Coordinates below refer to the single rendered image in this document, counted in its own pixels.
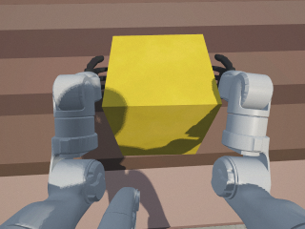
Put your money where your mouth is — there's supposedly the left robot upper arm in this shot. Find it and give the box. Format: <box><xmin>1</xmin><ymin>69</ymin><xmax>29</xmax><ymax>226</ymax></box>
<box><xmin>0</xmin><ymin>159</ymin><xmax>106</xmax><ymax>229</ymax></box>

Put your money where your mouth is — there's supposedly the right robot forearm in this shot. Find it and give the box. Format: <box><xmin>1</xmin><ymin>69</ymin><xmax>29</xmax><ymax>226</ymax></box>
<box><xmin>218</xmin><ymin>70</ymin><xmax>274</xmax><ymax>189</ymax></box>

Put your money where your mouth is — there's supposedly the right robot upper arm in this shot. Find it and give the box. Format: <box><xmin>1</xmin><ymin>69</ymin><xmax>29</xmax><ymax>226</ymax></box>
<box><xmin>211</xmin><ymin>156</ymin><xmax>305</xmax><ymax>229</ymax></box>

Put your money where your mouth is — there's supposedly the left robot hand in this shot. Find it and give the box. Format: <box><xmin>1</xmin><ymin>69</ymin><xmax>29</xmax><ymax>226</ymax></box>
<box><xmin>84</xmin><ymin>55</ymin><xmax>108</xmax><ymax>98</ymax></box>

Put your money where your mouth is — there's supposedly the left robot forearm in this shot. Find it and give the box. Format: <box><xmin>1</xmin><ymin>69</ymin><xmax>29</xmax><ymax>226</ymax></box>
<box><xmin>48</xmin><ymin>72</ymin><xmax>102</xmax><ymax>194</ymax></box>

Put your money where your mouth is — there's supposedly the right robot hand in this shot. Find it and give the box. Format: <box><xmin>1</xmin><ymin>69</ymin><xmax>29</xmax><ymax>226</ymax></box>
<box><xmin>212</xmin><ymin>54</ymin><xmax>235</xmax><ymax>99</ymax></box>

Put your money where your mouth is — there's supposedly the left robot thigh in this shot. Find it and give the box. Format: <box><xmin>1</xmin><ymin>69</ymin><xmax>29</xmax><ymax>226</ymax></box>
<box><xmin>97</xmin><ymin>187</ymin><xmax>140</xmax><ymax>229</ymax></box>

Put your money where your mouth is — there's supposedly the carton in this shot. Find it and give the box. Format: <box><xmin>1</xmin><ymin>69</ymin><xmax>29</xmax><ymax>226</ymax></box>
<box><xmin>102</xmin><ymin>34</ymin><xmax>222</xmax><ymax>156</ymax></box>

